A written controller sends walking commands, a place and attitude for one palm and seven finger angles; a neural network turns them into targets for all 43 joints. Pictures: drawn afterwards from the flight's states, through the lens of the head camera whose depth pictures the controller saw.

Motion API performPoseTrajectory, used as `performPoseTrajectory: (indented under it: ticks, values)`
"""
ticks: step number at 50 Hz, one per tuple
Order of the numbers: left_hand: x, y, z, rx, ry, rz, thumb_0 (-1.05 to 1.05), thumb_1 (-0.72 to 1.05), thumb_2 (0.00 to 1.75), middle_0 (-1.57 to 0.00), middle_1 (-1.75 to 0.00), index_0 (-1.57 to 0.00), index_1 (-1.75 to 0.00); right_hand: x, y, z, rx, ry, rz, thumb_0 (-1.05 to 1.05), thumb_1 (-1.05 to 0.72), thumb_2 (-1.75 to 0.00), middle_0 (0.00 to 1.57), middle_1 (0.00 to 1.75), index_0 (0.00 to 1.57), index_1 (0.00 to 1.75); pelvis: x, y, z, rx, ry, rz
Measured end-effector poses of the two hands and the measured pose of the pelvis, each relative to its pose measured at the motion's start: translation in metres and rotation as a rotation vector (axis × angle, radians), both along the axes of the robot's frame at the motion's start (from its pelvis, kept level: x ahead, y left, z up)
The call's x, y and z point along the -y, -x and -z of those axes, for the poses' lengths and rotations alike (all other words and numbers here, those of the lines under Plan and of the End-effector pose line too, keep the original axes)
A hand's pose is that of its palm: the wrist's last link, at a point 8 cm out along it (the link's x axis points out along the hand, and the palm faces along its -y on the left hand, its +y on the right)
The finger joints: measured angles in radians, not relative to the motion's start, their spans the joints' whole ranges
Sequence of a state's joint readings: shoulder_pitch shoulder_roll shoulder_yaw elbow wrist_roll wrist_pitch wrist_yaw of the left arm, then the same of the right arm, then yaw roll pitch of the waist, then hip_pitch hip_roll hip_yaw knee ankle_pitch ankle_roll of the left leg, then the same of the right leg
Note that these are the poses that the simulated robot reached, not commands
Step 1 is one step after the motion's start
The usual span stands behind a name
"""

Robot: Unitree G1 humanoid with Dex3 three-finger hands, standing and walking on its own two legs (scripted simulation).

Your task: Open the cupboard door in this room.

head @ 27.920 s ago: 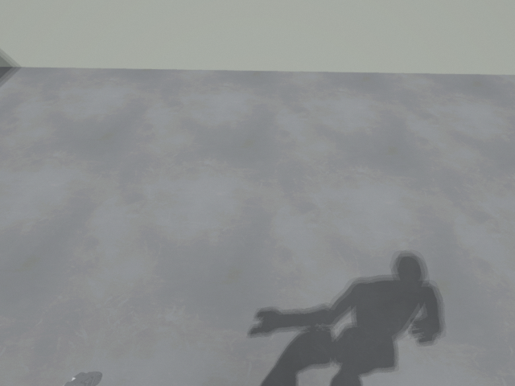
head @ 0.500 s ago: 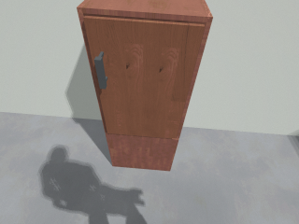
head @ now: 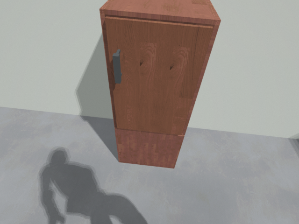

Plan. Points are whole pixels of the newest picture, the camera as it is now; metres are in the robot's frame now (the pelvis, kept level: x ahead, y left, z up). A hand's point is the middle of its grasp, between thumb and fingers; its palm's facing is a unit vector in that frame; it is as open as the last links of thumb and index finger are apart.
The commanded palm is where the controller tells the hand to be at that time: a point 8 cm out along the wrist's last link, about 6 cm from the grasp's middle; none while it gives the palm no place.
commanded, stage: come to a stop and stand still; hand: left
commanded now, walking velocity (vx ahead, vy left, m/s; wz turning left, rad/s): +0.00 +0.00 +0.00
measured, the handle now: (118, 66) +0.66 +0.17 +0.09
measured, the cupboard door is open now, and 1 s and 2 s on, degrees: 0 0 0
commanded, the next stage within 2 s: look again from close up in 1.16 s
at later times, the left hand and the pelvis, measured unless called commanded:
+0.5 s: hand out of the picture -0.10 +0.16 -0.20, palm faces +0.12 -0.98 -0.13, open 7.4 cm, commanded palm none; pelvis -0.06 +0.01 -0.01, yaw +2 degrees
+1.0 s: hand out of the picture -0.15 +0.18 -0.19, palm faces +0.05 -0.99 -0.10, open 7.4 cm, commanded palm none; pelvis -0.10 +0.03 -0.01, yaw +0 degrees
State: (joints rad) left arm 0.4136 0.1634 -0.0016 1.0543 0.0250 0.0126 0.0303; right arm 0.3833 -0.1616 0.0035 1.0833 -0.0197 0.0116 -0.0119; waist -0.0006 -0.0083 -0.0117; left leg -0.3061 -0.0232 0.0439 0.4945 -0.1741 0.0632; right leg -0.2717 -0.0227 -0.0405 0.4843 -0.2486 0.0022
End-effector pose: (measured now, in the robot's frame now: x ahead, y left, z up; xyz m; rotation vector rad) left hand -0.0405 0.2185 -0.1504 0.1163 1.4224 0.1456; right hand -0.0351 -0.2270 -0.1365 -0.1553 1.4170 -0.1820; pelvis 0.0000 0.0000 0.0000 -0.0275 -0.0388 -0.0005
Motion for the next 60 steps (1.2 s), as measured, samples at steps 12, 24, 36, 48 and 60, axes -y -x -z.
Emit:
performPoseTrajectory:
  ticks: [12, 24, 36, 48, 60]
  values:
    - [0.013, 0.026, 0.005, 0.006, 0.041, -0.031, 0.01, 0.91, 0.90, -0.20, -0.30, -0.20, -0.30, -0.019, -0.001, 0.006, 0.045, -0.032, -0.013, 0.01, -0.90, -0.90, 0.20, 0.29, 0.20, 0.30, -0.006, 0.024, 0.002, 0.018, -0.004, -0.015]
    - [0.012, 0.071, 0.017, -0.011, 0.037, -0.097, 0.01, 0.91, 0.90, -0.20, -0.30, -0.20, -0.30, -0.004, -0.013, 0.003, 0.170, 0.014, -0.037, 0.01, -0.92, -0.90, 0.20, 0.29, 0.20, 0.30, -0.009, 0.057, 0.010, 0.024, -0.013, -0.042]
    - [-0.016, 0.047, 0.002, 0.149, 0.007, -0.030, 0.01, 0.91, 0.90, -0.20, -0.30, -0.20, -0.30, -0.034, 0.064, 0.005, 0.077, -0.029, -0.022, 0.01, -0.91, -0.90, 0.20, 0.29, 0.20, 0.30, -0.017, 0.091, 0.002, -0.001, -0.006, -0.016]
    - [-0.006, 0.111, 0.007, -0.033, 0.056, -0.029, 0.01, 0.91, 0.90, -0.20, -0.30, -0.20, -0.30, -0.031, 0.104, 0.001, 0.016, -0.002, 0.033, 0.01, -0.91, -0.90, 0.20, 0.29, 0.20, 0.30, -0.025, 0.101, 0.004, -0.017, 0.012, -0.001]
    - [-0.008, 0.094, 0.000, -0.019, 0.047, -0.014, 0.01, 0.91, 0.90, -0.20, -0.30, -0.20, -0.30, -0.056, 0.092, 0.004, -0.012, -0.053, 0.012, 0.01, -0.91, -0.90, 0.20, 0.29, 0.20, 0.30, -0.030, 0.098, -0.002, -0.030, -0.027, 0.003]
